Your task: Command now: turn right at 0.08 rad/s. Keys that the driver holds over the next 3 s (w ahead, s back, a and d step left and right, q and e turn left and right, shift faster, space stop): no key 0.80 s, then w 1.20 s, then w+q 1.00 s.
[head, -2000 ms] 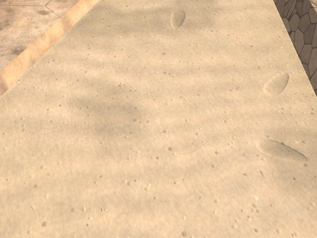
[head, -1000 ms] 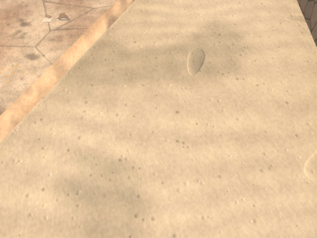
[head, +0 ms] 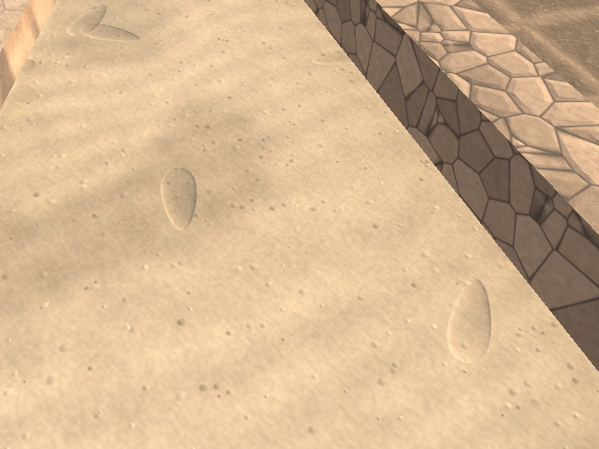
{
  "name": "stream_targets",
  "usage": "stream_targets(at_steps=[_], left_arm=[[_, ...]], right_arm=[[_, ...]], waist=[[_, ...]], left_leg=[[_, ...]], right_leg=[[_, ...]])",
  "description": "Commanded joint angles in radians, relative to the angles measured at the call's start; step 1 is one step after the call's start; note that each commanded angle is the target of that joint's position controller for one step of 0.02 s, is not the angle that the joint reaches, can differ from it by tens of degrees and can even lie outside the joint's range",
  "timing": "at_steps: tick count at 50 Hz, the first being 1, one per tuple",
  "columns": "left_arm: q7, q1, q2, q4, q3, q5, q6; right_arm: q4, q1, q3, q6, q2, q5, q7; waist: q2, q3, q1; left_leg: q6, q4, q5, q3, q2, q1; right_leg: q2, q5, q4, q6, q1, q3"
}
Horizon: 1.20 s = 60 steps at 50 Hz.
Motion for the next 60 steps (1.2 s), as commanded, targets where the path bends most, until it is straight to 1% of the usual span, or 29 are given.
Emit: stream_targets(at_steps=[1,3,4,6,9,12,17,24,40,41,42,43,44,45,46,47,48,49,50,51,52,53,54,55,56,57,58,59,60], left_arm=[[0.002,-0.029,0.101,-0.056,0.032,0.006,0.003],[-0.002,-0.008,0.107,-0.036,0.035,-0.006,0.005],[-0.002,-0.009,0.103,-0.029,0.034,-0.009,0.001],[-0.003,-0.013,0.098,-0.014,0.034,-0.006,-0.007],[-0.003,-0.006,0.093,0.009,0.034,-0.009,-0.015],[0.0,-0.003,0.095,0.032,0.033,-0.012,-0.017],[0.006,0.0,0.102,0.072,0.031,-0.015,-0.016],[0.011,-0.01,0.102,0.126,0.027,-0.018,-0.013],[0.015,-0.02,0.09,0.236,0.016,-0.02,-0.005],[0.015,-0.005,0.082,0.25,0.014,-0.02,-0.003],[0.016,0.0,0.089,0.256,0.016,-0.025,-0.002],[0.016,0.002,0.097,0.257,0.02,-0.03,-0.005],[0.014,-0.012,0.099,0.25,0.02,-0.032,-0.014],[0.01,-0.041,0.088,0.236,0.017,-0.035,-0.03],[0.003,-0.066,0.063,0.223,0.013,-0.039,-0.049],[-0.004,-0.087,0.055,0.212,0.011,-0.042,-0.065],[-0.012,-0.085,0.059,0.21,0.012,-0.046,-0.077],[-0.018,-0.071,0.055,0.212,0.012,-0.05,-0.086],[-0.022,-0.044,0.054,0.22,0.013,-0.054,-0.094],[-0.024,0.017,0.053,0.246,0.017,-0.057,-0.098],[-0.022,0.102,0.07,0.288,0.03,-0.054,-0.097],[-0.021,0.209,0.103,0.319,0.045,-0.049,-0.095],[-0.017,0.34,0.199,0.343,0.07,-0.045,-0.096],[-0.032,0.425,0.222,0.357,0.065,-0.036,-0.108],[-0.034,0.331,0.151,0.334,0.038,-0.029,-0.122],[-0.037,0.259,0.108,0.304,0.024,-0.029,-0.13],[-0.041,0.211,0.105,0.284,0.017,-0.029,-0.132],[-0.043,0.189,0.093,0.273,0.008,-0.028,-0.129],[-0.041,0.201,0.071,0.275,-0.002,-0.023,-0.121]], right_arm=[[-0.058,-0.079,-0.018,-0.037,-0.139,0.004,-0.001],[-0.043,-0.042,-0.012,-0.037,-0.128,0.009,-0.005],[-0.039,-0.031,-0.012,-0.036,-0.129,0.012,-0.008],[-0.033,-0.014,-0.01,-0.034,-0.125,0.016,-0.014],[-0.024,-0.001,-0.008,-0.027,-0.118,0.016,-0.015],[-0.016,-0.003,-0.005,-0.021,-0.11,0.016,-0.013],[0.003,-0.009,-0.001,-0.015,-0.104,0.016,-0.009],[0.034,-0.002,0.003,-0.011,-0.1,0.016,-0.011],[0.085,0.061,0.017,-0.013,-0.081,0.015,-0.018],[0.097,0.086,0.018,-0.012,-0.075,0.016,-0.019],[0.1,0.095,0.013,-0.009,-0.089,0.022,-0.021],[0.091,0.091,0.006,-0.008,-0.11,0.028,-0.024],[0.084,0.101,0.002,-0.011,-0.123,0.033,-0.027],[0.087,0.136,-0.004,-0.02,-0.142,0.04,-0.027],[0.095,0.168,-0.016,-0.031,-0.172,0.045,-0.026],[0.095,0.161,-0.026,-0.041,-0.194,0.047,-0.026],[0.087,0.15,-0.026,-0.049,-0.185,0.042,-0.024],[0.078,0.133,-0.024,-0.055,-0.171,0.042,-0.018],[0.066,0.108,-0.022,-0.057,-0.161,0.048,-0.012],[0.054,0.072,-0.022,-0.054,-0.161,0.055,-0.007],[0.043,0.062,-0.022,-0.053,-0.159,0.055,-0.003],[0.026,0.034,-0.017,-0.058,-0.146,0.053,-0.002],[-0.007,0.016,-0.001,-0.069,-0.08,0.045,0.0],[-0.038,0.005,0.003,-0.086,-0.06,0.053,-0.004],[-0.04,0.0,-0.008,-0.095,-0.098,0.074,0.001],[-0.035,0.006,-0.009,-0.102,-0.099,0.08,0.012],[-0.03,0.003,-0.013,-0.107,-0.1,0.07,0.014],[-0.033,-0.011,-0.022,-0.107,-0.112,0.058,0.016],[-0.034,-0.014,-0.026,-0.103,-0.109,0.051,0.021]], waist=[[0.193,-0.028,0.03],[0.126,-0.01,0.019],[0.1,-0.003,0.013],[0.056,-0.01,-0.001],[0.019,-0.036,-0.011],[0.009,-0.042,-0.013],[0.019,-0.038,-0.01],[0.034,-0.023,-0.007],[0.031,0.009,0.0],[0.035,-0.009,-0.001],[0.049,0.012,-0.001],[0.072,0.045,-0.003],[0.089,0.086,-0.012],[0.121,0.118,-0.029],[0.181,0.138,-0.037],[0.208,0.171,-0.035],[0.194,0.178,-0.026],[0.187,0.178,-0.012],[0.179,0.169,0.009],[0.171,0.151,0.046],[0.157,0.112,0.073],[0.1,0.068,0.116],[-0.153,0.008,0.145],[-0.271,-0.036,0.158],[-0.126,0.03,0.101],[-0.073,0.061,0.071],[-0.036,0.073,0.05],[-0.025,0.086,0.039],[-0.035,0.078,0.033]], left_leg=[[0.069,-0.213,-0.028,-0.147,0.126,-0.094],[0.044,-0.191,-0.052,-0.091,0.079,-0.091],[0.04,-0.169,-0.037,-0.077,0.068,-0.072],[0.043,-0.138,0.017,-0.061,0.057,-0.041],[0.046,-0.107,0.082,-0.045,0.045,-0.006],[0.044,-0.096,0.107,-0.035,0.036,0.007],[0.039,-0.097,0.125,-0.026,0.026,0.016],[0.035,-0.112,0.119,-0.019,0.018,0.019],[0.035,-0.141,0.074,-0.01,0.007,0.009],[0.041,-0.153,-0.032,-0.005,0.0,0.015],[0.058,-0.16,-0.176,-0.014,-0.001,0.0],[0.087,-0.176,-0.322,-0.048,0.014,-0.018],[0.12,-0.212,-0.442,-0.107,0.052,-0.026],[0.161,-0.263,-0.516,-0.203,0.116,-0.003],[0.21,-0.337,-0.559,-0.334,0.213,0.035],[0.252,-0.379,-0.537,-0.431,0.296,0.031],[0.264,-0.384,-0.483,-0.451,0.32,0.032],[0.252,-0.368,-0.41,-0.422,0.311,0.04],[0.224,-0.342,-0.348,-0.354,0.277,0.031],[0.187,-0.303,-0.292,-0.264,0.221,-0.031],[0.161,-0.24,-0.2,-0.195,0.163,-0.098],[0.128,-0.093,-0.032,-0.116,0.108,-0.166],[0.055,0.268,-0.007,0.043,-0.018,-0.337],[0.042,0.529,-0.26,-0.007,-0.081,-0.493],[0.067,0.677,-0.234,-0.085,-0.01,-0.58],[0.093,0.701,-0.127,-0.093,0.033,-0.601],[0.104,0.671,-0.035,-0.074,0.068,-0.598],[0.101,0.616,0.031,-0.065,0.094,-0.577],[0.091,0.576,0.07,-0.048,0.106,-0.535]], right_leg=[[-0.058,0.048,-0.03,-0.009,0.159,0.045],[-0.068,0.055,-0.038,-0.03,0.16,0.057],[-0.069,0.063,-0.043,-0.034,0.144,0.059],[-0.074,0.109,-0.048,-0.032,0.133,0.067],[-0.079,0.171,-0.042,-0.031,0.143,0.07],[-0.083,0.194,-0.038,-0.033,0.151,0.074],[-0.087,0.212,-0.034,-0.035,0.163,0.076],[-0.084,0.202,-0.039,-0.034,0.173,0.07],[-0.072,0.138,-0.064,-0.022,0.172,0.052],[-0.058,0.022,-0.064,-0.022,0.176,0.038],[-0.034,-0.16,-0.046,-0.026,0.144,0.017],[-0.015,-0.327,-0.021,-0.032,0.087,-0.003],[-0.012,-0.404,0.007,-0.037,0.015,-0.011],[-0.012,-0.384,0.062,-0.035,-0.057,-0.027],[-0.006,-0.28,0.161,-0.026,-0.114,-0.074],[-0.043,-0.206,0.235,-0.029,-0.15,-0.07],[-0.07,-0.208,0.264,-0.039,-0.169,-0.056],[-0.083,-0.236,0.239,-0.051,-0.16,-0.056],[-0.081,-0.241,0.147,-0.06,-0.096,-0.072],[-0.059,-0.182,0.02,-0.064,0.056,-0.104],[-0.023,-0.093,-0.024,-0.051,0.223,-0.121],[-0.059,-0.075,-0.061,-0.063,0.358,-0.039],[-0.259,-0.196,-0.212,-0.157,0.513,0.314],[-0.426,-0.251,-0.343,-0.279,0.577,0.669],[-0.442,-0.276,-0.327,-0.273,0.53,0.629],[-0.395,-0.256,-0.328,-0.234,0.487,0.504],[-0.357,-0.198,-0.342,-0.2,0.449,0.403],[-0.329,-0.082,-0.354,-0.175,0.416,0.318],[-0.295,0.012,-0.363,-0.157,0.388,0.243]])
